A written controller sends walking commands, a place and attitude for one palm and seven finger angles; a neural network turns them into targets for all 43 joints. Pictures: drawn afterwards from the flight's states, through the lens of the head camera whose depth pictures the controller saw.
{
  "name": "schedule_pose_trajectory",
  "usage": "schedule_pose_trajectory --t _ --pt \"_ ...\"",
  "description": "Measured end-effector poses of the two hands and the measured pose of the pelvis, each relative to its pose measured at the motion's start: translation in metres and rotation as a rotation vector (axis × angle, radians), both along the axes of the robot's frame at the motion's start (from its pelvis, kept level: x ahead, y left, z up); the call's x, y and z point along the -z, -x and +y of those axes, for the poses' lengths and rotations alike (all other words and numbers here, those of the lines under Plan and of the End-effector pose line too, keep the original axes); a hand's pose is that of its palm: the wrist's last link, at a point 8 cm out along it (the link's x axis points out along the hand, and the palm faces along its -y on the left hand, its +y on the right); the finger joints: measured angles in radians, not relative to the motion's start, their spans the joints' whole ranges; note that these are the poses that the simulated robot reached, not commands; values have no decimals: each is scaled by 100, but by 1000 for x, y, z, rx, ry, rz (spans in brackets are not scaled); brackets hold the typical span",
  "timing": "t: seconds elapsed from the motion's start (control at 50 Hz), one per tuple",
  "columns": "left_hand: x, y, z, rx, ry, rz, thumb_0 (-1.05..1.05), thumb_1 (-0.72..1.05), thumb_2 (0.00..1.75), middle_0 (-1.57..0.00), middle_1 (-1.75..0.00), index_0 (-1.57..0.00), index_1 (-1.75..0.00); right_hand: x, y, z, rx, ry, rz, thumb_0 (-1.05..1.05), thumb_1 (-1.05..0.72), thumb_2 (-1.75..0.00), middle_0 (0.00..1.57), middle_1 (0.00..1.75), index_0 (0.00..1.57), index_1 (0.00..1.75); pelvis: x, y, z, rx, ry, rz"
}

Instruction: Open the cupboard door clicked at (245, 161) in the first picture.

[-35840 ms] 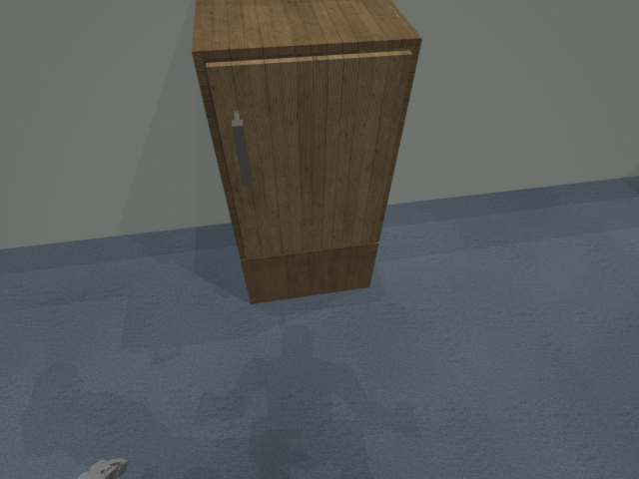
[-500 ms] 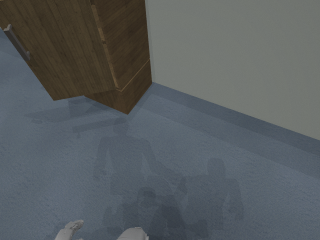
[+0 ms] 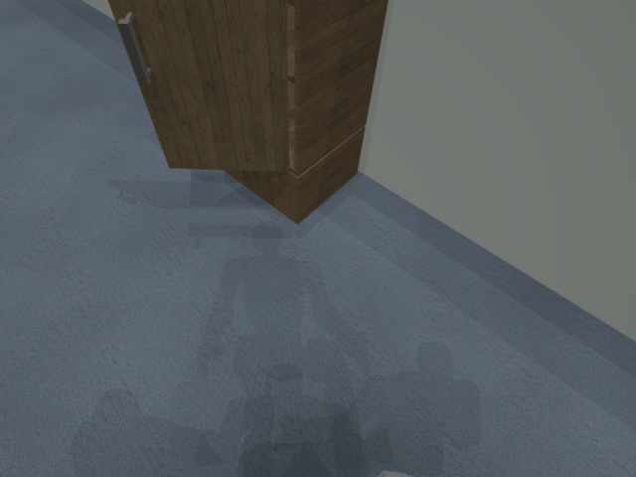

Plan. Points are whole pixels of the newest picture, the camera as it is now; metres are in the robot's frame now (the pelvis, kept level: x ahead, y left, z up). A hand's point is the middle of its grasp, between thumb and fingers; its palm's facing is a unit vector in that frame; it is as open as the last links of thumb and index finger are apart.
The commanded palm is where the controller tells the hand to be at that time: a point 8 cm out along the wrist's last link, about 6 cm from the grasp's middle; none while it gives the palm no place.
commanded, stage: take the last steps up to it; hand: left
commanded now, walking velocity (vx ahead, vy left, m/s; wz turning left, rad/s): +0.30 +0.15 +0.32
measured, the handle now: (137, 50) +0.99 +0.52 -0.05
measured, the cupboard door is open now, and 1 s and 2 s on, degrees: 41 41 41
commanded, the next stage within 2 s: come to a stop and stand still in 1.38 s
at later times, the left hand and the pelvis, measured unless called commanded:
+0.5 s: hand out of the picture +0.00 +0.24 -0.20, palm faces +0.24 -0.95 -0.18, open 7.4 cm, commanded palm none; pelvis +0.09 +0.07 -0.02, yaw +10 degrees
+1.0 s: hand (158, 318) +0.35 +0.29 -0.16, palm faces +0.14 -0.97 -0.19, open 7.4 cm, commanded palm none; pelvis +0.25 +0.11 -0.01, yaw +9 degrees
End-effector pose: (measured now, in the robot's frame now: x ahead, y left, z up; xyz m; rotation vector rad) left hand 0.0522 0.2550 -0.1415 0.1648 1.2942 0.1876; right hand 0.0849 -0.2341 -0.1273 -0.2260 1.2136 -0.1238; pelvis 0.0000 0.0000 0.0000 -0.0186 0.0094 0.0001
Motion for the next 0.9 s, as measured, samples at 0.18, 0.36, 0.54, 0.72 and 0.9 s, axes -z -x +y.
schedule_pose_trajectory --t 0.18,0.36,0.54,0.72,0.9 --pt "-10 11 -21 -59 -18 -59 1 91 90 -20 -30 -20 -29 19 0 -23 -13 -37 87 1 -91 -90 20 30 20 30 5 -17 -12 -65 -20 -14" --pt "-4 56 -15 -186 53 107 1 91 90 -20 -30 -21 -30 -1 -73 8 -116 -17 63 1 -91 -90 19 30 20 30 -4 -56 17 -144 -40 3" --pt "25 37 49 -234 70 211 1 91 90 -20 -30 -21 -29 5 -150 85 -192 10 -79 0 -91 -90 20 30 20 30 17 -99 74 -158 -22 -14" --pt "-8 -118 94 -139 22 -76 1 91 90 -19 -29 -20 -29 7 -118 110 -97 -24 80 0 -94 -90 20 30 20 30 -3 -148 103 -154 -38 -15" --pt "-19 -255 92 -24 9 -213 1 91 90 -19 -29 -20 -29 22 -99 115 8 -67 276 1 -92 -90 20 30 20 30 4 -218 107 -136 -56 -18"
